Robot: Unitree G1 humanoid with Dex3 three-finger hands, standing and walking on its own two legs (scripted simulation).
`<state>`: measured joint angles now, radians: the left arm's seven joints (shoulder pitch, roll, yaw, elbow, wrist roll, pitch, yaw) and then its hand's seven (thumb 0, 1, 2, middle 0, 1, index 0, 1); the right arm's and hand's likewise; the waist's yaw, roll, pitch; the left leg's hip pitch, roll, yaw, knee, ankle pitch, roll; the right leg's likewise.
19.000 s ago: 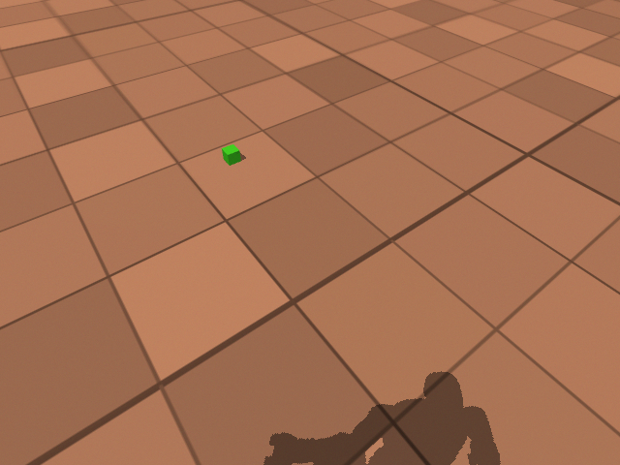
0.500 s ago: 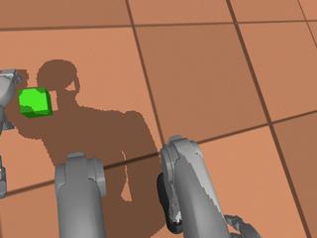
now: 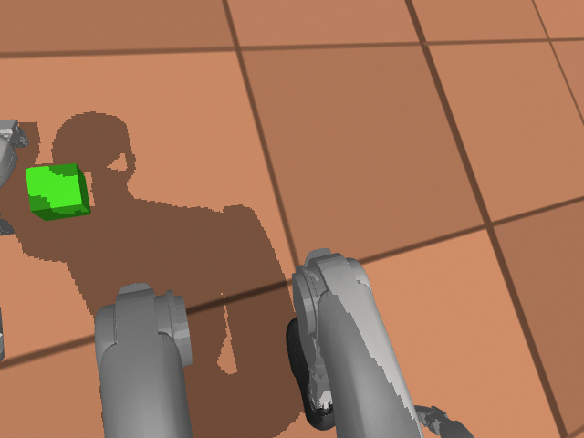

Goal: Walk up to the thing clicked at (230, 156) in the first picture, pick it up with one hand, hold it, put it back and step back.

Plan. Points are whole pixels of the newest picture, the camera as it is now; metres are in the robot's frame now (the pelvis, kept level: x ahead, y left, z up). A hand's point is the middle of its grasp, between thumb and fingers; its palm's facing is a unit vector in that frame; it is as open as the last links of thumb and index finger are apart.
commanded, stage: rise first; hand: left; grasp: from above
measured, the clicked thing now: (60, 192) +0.49 +0.28 -0.29
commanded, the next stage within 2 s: approach in 0.50 s
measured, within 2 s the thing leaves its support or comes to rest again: neither
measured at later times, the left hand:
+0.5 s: hand out of the picture +0.45 +0.33 -0.17, palm faces -0.45 -0.08 -0.89, open 12.9 cm
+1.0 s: hand (49, 157) +0.50 +0.26 -0.16, palm faces -0.41 -0.07 -0.91, open 12.7 cm
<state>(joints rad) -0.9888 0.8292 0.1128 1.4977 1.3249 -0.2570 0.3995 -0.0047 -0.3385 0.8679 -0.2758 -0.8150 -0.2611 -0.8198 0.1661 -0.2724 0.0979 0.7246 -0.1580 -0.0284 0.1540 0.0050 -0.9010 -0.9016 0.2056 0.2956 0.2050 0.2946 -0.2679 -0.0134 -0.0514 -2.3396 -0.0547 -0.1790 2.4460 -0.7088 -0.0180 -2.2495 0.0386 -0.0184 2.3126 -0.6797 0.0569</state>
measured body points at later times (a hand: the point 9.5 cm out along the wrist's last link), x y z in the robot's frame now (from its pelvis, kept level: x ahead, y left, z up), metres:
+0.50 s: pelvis +0.00 +0.00 +0.00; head +0.23 +0.10 +0.38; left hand +0.47 +0.33 -0.11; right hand +0.06 -0.27 -0.09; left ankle +0.07 +0.12 -0.29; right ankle +0.11 -0.15 -0.29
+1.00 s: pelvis +0.00 +0.00 +0.01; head +0.23 +0.09 +0.38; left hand +0.51 +0.26 -0.10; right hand +0.04 -0.27 -0.08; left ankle +0.07 +0.12 -0.29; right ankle +0.11 -0.15 -0.29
